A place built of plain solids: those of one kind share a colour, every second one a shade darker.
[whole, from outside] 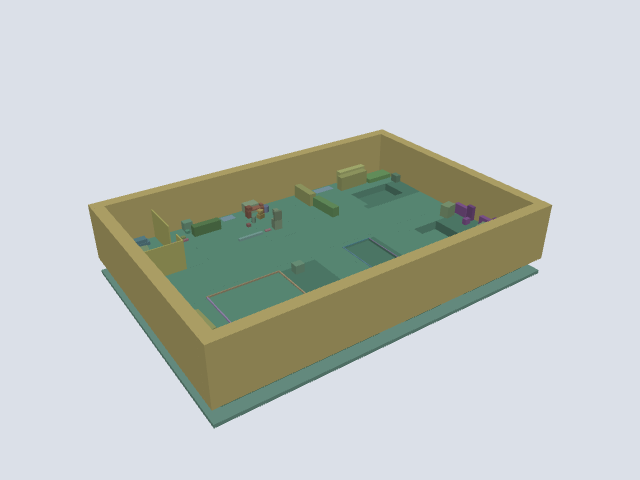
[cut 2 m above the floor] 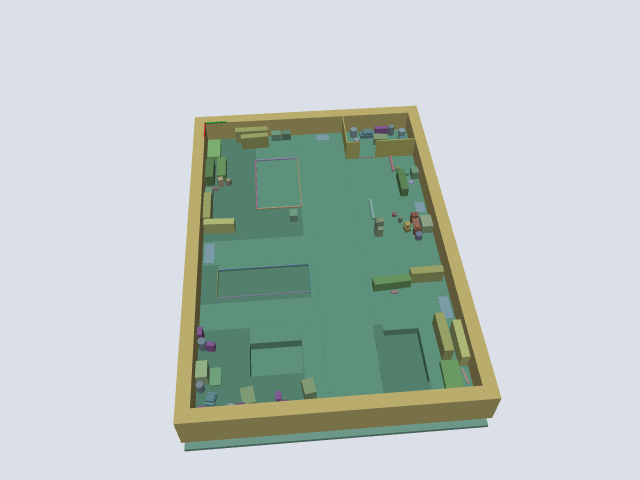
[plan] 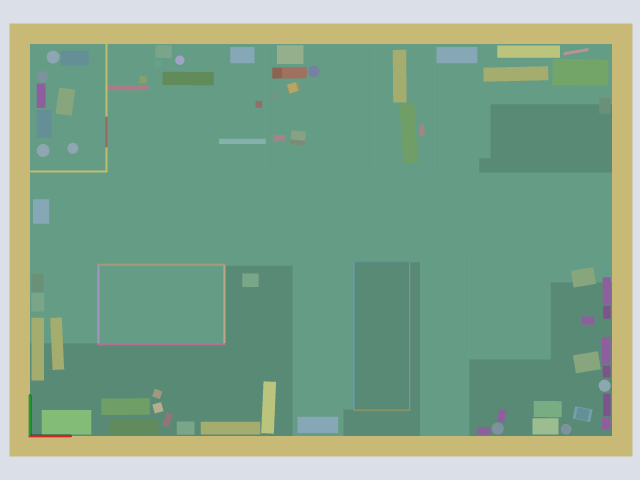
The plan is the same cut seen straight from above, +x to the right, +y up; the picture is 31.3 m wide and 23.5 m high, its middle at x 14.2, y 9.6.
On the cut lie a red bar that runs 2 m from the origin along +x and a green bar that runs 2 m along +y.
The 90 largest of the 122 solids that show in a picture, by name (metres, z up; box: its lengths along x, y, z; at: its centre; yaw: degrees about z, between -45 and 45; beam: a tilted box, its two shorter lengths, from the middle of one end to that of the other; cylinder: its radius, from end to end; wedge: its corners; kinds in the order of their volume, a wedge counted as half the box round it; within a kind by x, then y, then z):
{
 "floor_1": {"box": [3.4, 3.79, 2.1], "at": [1.7, 6.45, -1.05]},
 "floor_2": {"box": [3.8, 6.3, 1.0], "at": [1.9, 16.05, -0.5]},
 "floor_3": {"box": [2.0, 6.3, 1.0], "at": [4.8, 16.05, -0.5]},
 "floor_4": {"box": [12.85, 4.55, 2.1], "at": [6.42, 2.27, -1.05]},
 "floor_5": {"box": [12.85, 0.76, 2.1], "at": [6.42, 8.72, -1.05]},
 "floor_6": {"box": [6.07, 3.79, 2.1], "at": [6.43, 6.45, -1.05]},
 "floor_7": {"box": [3.45, 6.3, 1.0], "at": [7.53, 16.05, -0.5]},
 "floor_8": {"box": [2.3, 6.3, 1.0], "at": [10.4, 16.05, -0.5]},
 "floor_9": {"box": [3.38, 3.79, 2.1], "at": [11.16, 6.45, -1.05]},
 "floor_10": {"box": [3.0, 6.3, 1.0], "at": [13.05, 16.05, -0.5]},
 "floor_11": {"box": [2.5, 9.1, 1.0], "at": [14.1, 4.55, -0.5]},
 "floor_12": {"box": [28.5, 3.8, 1.0], "at": [14.25, 11.0, -0.5]},
 "floor_13": {"box": [0.55, 7.21, 2.1], "at": [15.62, 4.91, -1.05]},
 "floor_14": {"box": [2.3, 6.3, 1.0], "at": [15.7, 16.05, -0.5]},
 "floor_15": {"box": [3.75, 1.3, 2.1], "at": [17.23, 0.65, -1.05]},
 "floor_16": {"box": [2.65, 7.21, 1.92], "at": [17.23, 4.91, -1.14]},
 "floor_17": {"box": [3.75, 0.59, 2.1], "at": [17.23, 8.8, -1.05]},
 "floor_18": {"box": [2.95, 6.3, 1.0], "at": [18.32, 16.05, -0.5]},
 "floor_19": {"box": [0.55, 7.21, 2.1], "at": [18.82, 4.91, -1.05]},
 "floor_20": {"box": [2.4, 9.1, 1.0], "at": [20.3, 4.55, -0.5]},
 "floor_21": {"box": [2.2, 6.3, 1.0], "at": [20.9, 16.05, -0.5]},
 "floor_22": {"box": [1.35, 3.79, 2.1], "at": [22.18, 5.64, -1.05]},
 "floor_23": {"box": [0.55, 2.65, 2.1], "at": [22.27, 14.93, -1.05]},
 "floor_24": {"box": [2.65, 3.79, 1.26], "at": [24.18, 5.64, -1.47]},
 "floor_25": {"box": [4.36, 2.65, 1.38], "at": [24.73, 14.93, -1.41]},
 "floor_26": {"box": [7.0, 3.75, 2.1], "at": [25.0, 1.88, -1.05]},
 "floor_27": {"box": [7.0, 1.56, 2.1], "at": [25.0, 8.32, -1.05]},
 "floor_28": {"box": [6.5, 0.7, 2.1], "at": [25.25, 13.25, -1.05]},
 "floor_29": {"box": [6.5, 2.95, 2.1], "at": [25.25, 17.73, -1.05]},
 "floor_30": {"box": [3.0, 3.79, 2.1], "at": [27.0, 5.64, -1.05]},
 "floor_31": {"box": [1.59, 2.65, 2.1], "at": [27.7, 14.93, -1.05]},
 "wall_1": {"box": [1.0, 19.2, 5.0], "at": [-0.5, 9.6, 1.5]},
 "wall_2": {"box": [30.5, 1.0, 5.0], "at": [14.25, -0.5, 1.5]},
 "wall_3": {"box": [30.5, 1.0, 5.0], "at": [14.25, 19.7, 1.5]},
 "wall_4": {"box": [1.0, 19.2, 5.0], "at": [29.0, 9.6, 1.5]},
 "floor_base_1": {"box": [30.5, 21.2, 0.3], "at": [14.25, 9.6, -2.35]},
 "bar_rack_1": {"box": [0.62, 3.08, 1.35], "at": [0.38, 4.25, 0.68]},
 "bar_rack_2": {"box": [0.57, 2.55, 1.36], "at": [1.33, 4.52, 0.68], "yaw": 2.6},
 "bar_rack_3": {"box": [2.92, 0.63, 1.29], "at": [9.82, 0.39, 0.65]},
 "bar_rack_4": {"box": [0.62, 2.54, 1.18], "at": [11.69, 1.4, 0.59], "yaw": -2.6},
 "bar_rack_5": {"box": [0.66, 2.58, 1.22], "at": [18.1, 17.62, 0.61], "yaw": 0.5},
 "bar_rack_6": {"box": [3.18, 0.69, 1.38], "at": [23.79, 17.73, 0.69], "yaw": 1.3},
 "bar_rack_7": {"box": [3.08, 0.61, 1.35], "at": [24.42, 18.82, 0.68]},
 "board_stack_1": {"box": [2.38, 0.81, 0.82], "at": [4.68, 1.44, 0.41], "yaw": 0.2},
 "board_stack_2": {"box": [2.38, 0.73, 1.13], "at": [5.09, 0.43, 0.56]},
 "board_stack_3": {"box": [2.51, 0.65, 0.89], "at": [7.75, 17.51, 0.45], "yaw": -0.3},
 "board_stack_4": {"box": [0.72, 2.93, 0.9], "at": [18.55, 14.84, 0.45], "yaw": 3.6},
 "pallet_load_1": {"box": [0.8, 1.29, 0.76], "at": [1.73, 16.38, 0.38], "yaw": -8.2},
 "pallet_load_2": {"box": [1.28, 0.81, 1.17], "at": [25.24, 0.47, 0.58]},
 "pallet_load_3": {"box": [1.12, 0.83, 1.11], "at": [27.1, 7.77, 0.56], "yaw": 9.2},
 "pallet_load_4": {"box": [1.24, 0.9, 0.76], "at": [27.27, 3.61, 0.38], "yaw": 9.4},
 "crate_stack_1": {"box": [0.43, 1.2, 0.84], "at": [0.55, 16.66, 0.42]},
 "crate_stack_2": {"box": [0.65, 0.36, 1.24], "at": [22.22, 0.25, 0.62]},
 "crate_stack_3": {"box": [0.35, 0.6, 0.81], "at": [23.09, 0.98, 0.41], "yaw": -7.5},
 "crate_stack_4": {"box": [0.43, 1.33, 0.91], "at": [28.21, 4.18, 0.46]},
 "crate_stack_5": {"box": [0.42, 0.59, 1.21], "at": [28.22, 0.62, 0.6]},
 "crate_stack_6": {"box": [0.39, 0.59, 1.27], "at": [28.23, 3.16, 0.64]},
 "crate_stack_7": {"box": [0.39, 1.34, 0.96], "at": [28.23, 7.11, 0.48]},
 "crate_stack_8": {"box": [0.37, 1.1, 0.89], "at": [28.25, 1.52, 0.45]},
 "crate_stack_9": {"box": [0.36, 0.64, 1.3], "at": [28.25, 6.06, 0.65]},
 "sheet_stack_1": {"box": [2.43, 1.21, 0.49], "at": [1.79, 0.68, 0.24]},
 "sheet_stack_2": {"box": [2.73, 1.27, 0.42], "at": [26.95, 17.81, 0.21], "yaw": -0.8},
 "offcut_bin_1": {"box": [0.59, 0.88, 0.75], "at": [0.36, 7.5, 0.38]},
 "offcut_bin_2": {"box": [0.63, 0.91, 0.75], "at": [0.39, 6.55, 0.38]},
 "offcut_bin_3": {"box": [0.8, 0.62, 0.8], "at": [6.55, 18.82, 0.4]},
 "offcut_bin_4": {"box": [0.88, 0.64, 0.72], "at": [7.62, 0.39, 0.36]},
 "offcut_bin_5": {"box": [0.81, 0.67, 0.75], "at": [10.8, 7.63, 0.38], "yaw": -0.2},
 "offcut_bin_6": {"box": [0.56, 0.78, 0.72], "at": [28.15, 16.16, 0.36]},
 "part_1": {"box": [3.8, 0.1, 2.65], "at": [1.9, 12.95, 1.27]},
 "part_2": {"box": [0.1, 1.14, 2.65], "at": [3.75, 13.57, 1.27]},
 "part_3": {"box": [0.1, 3.56, 2.65], "at": [3.75, 17.42, 1.27]},
 "barrel_1": {"cylinder": 0.28, "from": [0.61, 17.6, 0.0], "to": [0.61, 17.6, 0.96]},
 "barrel_2": {"cylinder": 0.32, "from": [0.65, 13.98, 0.0], "to": [0.65, 13.98, 0.88]},
 "barrel_3": {"cylinder": 0.32, "from": [1.14, 18.55, 0.0], "to": [1.14, 18.55, 0.86]},
 "barrel_4": {"cylinder": 0.27, "from": [2.1, 14.09, 0.0], "to": [2.1, 14.09, 0.9]},
 "barrel_5": {"cylinder": 0.3, "from": [22.9, 0.37, 0.0], "to": [22.9, 0.37, 0.96]},
 "barrel_6": {"cylinder": 0.27, "from": [26.25, 0.34, 0.0], "to": [26.25, 0.34, 0.82]},
 "barrel_7": {"cylinder": 0.29, "from": [28.14, 2.47, 0.0], "to": [28.14, 2.47, 0.96]},
 "sack_pile_1": {"box": [0.72, 1.36, 0.3], "at": [0.69, 15.28, 0.15]},
 "sack_pile_2": {"box": [0.65, 0.95, 0.29], "at": [0.69, 15.28, 0.45]},
 "sack_pile_3": {"box": [1.37, 0.73, 0.3], "at": [2.19, 18.5, 0.15]},
 "sack_pile_4": {"box": [0.96, 0.66, 0.31], "at": [2.19, 18.5, 0.46]},
 "sack_pile_5": {"box": [0.87, 0.62, 0.26], "at": [27.06, 1.08, 0.13], "yaw": -11.9},
 "forge_hearth_1": {"box": [1.29, 0.92, 0.85], "at": [12.74, 18.67, 0.42]},
 "bandsaw_1": {"box": [0.71, 0.23, 0.87], "at": [13.1, 14.37, 1.31], "yaw": -5.8},
 "bandsaw_2": {"box": [0.71, 0.69, 0.88], "at": [13.13, 14.6, 0.44], "yaw": -5.8},
 "pallet_1": {"box": [1.37, 0.79, 0.2], "at": [25.35, 1.32, 0.05], "yaw": -0.6},
 "bin_1": {"box": [0.45, 0.46, 0.84], "at": [6.27, 1.38, 0.42], "yaw": 15.2},
 "low_beam_1": {"box": [2.3, 0.26, 0.26], "at": [10.4, 14.43, 0.08]},
 "quench_tub_1": {"cylinder": 0.29, "from": [13.89, 17.86, 0.0], "to": [13.89, 17.86, 0.57]}
}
